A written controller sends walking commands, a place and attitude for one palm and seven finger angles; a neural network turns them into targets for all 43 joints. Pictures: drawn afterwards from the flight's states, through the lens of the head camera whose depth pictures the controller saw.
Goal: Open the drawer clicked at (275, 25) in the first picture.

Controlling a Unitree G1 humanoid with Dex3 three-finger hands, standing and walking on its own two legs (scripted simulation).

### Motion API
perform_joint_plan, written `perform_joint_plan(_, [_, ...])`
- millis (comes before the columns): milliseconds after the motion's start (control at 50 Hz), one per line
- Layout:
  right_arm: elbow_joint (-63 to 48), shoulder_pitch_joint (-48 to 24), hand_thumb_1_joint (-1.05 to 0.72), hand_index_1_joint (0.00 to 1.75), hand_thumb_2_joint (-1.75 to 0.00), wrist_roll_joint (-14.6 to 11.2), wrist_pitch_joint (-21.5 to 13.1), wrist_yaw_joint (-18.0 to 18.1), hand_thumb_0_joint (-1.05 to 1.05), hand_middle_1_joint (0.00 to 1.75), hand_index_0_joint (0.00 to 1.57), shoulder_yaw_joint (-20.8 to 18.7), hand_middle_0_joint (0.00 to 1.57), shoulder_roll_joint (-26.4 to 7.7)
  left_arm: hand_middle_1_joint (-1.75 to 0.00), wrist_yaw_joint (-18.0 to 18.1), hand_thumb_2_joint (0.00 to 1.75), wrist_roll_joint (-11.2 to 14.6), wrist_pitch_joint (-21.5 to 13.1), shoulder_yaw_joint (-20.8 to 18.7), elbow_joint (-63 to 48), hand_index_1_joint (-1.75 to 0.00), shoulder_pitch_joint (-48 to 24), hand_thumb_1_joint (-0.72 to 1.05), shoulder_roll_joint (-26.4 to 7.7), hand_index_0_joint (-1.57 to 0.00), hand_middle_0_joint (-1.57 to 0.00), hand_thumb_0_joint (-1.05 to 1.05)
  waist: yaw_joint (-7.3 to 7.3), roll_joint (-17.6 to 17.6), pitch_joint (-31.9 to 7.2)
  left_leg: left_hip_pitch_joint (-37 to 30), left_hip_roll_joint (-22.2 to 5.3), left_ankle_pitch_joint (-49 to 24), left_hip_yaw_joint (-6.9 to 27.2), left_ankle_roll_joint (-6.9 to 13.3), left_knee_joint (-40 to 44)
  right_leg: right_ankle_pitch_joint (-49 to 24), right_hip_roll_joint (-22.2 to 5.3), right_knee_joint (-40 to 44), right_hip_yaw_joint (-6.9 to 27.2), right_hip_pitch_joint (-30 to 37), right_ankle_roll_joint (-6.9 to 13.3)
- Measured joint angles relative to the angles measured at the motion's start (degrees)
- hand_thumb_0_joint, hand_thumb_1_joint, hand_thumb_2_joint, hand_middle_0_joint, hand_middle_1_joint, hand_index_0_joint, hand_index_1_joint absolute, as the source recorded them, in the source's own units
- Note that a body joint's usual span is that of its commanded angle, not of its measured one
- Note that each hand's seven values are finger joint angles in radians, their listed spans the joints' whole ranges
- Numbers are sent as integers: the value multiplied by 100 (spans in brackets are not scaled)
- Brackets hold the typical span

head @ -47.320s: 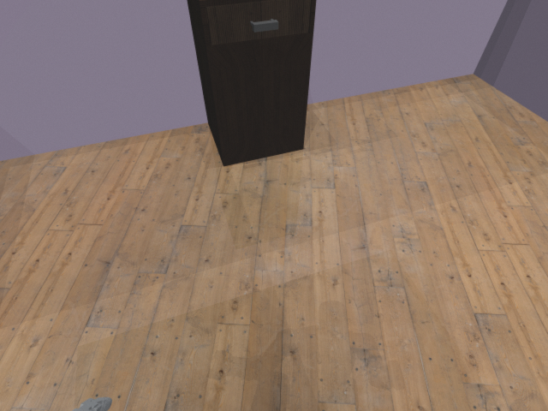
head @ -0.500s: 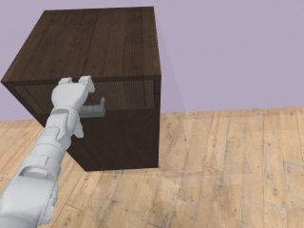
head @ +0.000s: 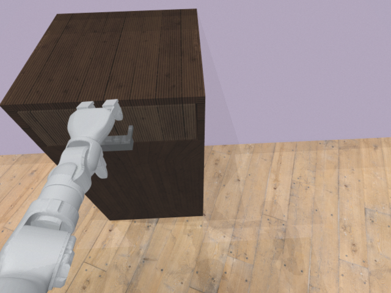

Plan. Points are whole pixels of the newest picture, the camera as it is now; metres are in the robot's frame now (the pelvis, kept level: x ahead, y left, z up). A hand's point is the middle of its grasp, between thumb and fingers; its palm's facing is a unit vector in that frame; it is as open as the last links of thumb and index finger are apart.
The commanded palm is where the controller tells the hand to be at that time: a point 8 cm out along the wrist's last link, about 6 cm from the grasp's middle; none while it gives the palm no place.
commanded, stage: re-aim the fingers above the handle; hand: left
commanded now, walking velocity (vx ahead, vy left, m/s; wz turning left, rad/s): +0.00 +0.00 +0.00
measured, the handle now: (113, 136) +0.50 +0.22 -0.02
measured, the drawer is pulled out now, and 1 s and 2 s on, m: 0.00 0.00 0.00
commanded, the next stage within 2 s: lower the fingers behind the handle in 0.04 s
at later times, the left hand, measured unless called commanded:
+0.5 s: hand (101, 146) +0.44 +0.23 +0.02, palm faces -0.05 -0.04 -1.00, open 13.9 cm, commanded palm +0.42 +0.22 +0.08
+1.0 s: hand (105, 149) +0.45 +0.23 +0.00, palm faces -0.03 -0.03 -1.00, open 13.9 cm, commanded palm +0.43 +0.23 +0.04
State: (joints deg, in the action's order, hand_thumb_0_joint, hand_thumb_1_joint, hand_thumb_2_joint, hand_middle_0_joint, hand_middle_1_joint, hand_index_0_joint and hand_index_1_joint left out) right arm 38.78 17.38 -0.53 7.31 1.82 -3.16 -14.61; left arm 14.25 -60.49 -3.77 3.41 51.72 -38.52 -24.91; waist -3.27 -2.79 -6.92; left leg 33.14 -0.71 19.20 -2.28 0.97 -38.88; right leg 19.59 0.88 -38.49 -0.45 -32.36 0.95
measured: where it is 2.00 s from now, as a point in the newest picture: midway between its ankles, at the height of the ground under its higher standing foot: outside the picture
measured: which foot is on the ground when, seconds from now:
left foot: down 0.00-1.00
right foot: down 0.00-1.00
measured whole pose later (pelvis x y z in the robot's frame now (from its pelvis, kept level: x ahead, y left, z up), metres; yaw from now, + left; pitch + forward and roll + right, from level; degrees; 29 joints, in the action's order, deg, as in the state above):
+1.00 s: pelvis -0.01 +0.01 -0.02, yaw -1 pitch +18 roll -1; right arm 40.6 19.4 0.4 7.1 1.0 -3.6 -14.3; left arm 22.2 -63.1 -4.1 2.3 57.7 -40.1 -24.7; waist -4.4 -2.5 -8.8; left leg 43.1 -1.1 21.9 -2.4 1.6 -46.6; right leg 21.4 1.2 -44.8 -0.3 -41.8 0.4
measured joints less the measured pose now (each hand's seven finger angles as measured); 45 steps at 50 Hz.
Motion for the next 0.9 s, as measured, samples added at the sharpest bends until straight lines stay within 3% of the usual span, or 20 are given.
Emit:
perform_joint_plan(280, [79, 62, -91, 30, -90, -4, 2, -17, 1, 30, 20, -58, 20, -17, -120, 88, 30, 12, -18, -54, -3, -120, 129, -49, -102, -31, -32, 0, 25, 5, -17, 75, -7, 24, 25, -5, -50, 17, 8, -21, -23, -54, 4])
perform_joint_plan(460, [54, 31, -91, 30, -90, 30, -50, -6, 1, 30, 20, -47, 20, 16, -120, 239, 30, -115, -286, -94, 134, -120, 80, -49, -81, -32, -32, 0, -28, 51, -18, 358, 0, 79, 40, 12, -253, 64, -3, -199, -38, -319, -10])
perform_joint_plan(600, [122, 74, -91, 30, -90, 87, -65, -89, 0, 30, 20, -102, 20, 35, -120, 546, 30, -181, -133, -127, 255, -120, -14, -49, 7, -32, -32, 0, -38, 24, -103, 631, -14, 165, 25, 29, -470, 118, 8, -373, -22, -579, -27])
perform_joint_plan(700, [148, 99, -91, 30, -90, 79, -40, -94, 0, 30, 20, -58, 20, 53, -120, 559, 30, -181, 30, -86, 483, -120, -75, -49, 69, -31, -32, 0, -86, 9, -103, 687, -15, 190, 8, 48, -522, 132, 8, -416, -4, -638, -42])
perform_joint_plan(900, [172, 198, -90, 30, -90, 107, -42, -77, 0, 30, 20, -58, 20, 65, -123, 685, 30, -229, -93, -179, 515, -120, -96, -49, -2, -32, -33, 0, -116, 26, -162, 905, -39, 247, -13, 56, -686, 164, 29, -557, 18, -856, -51])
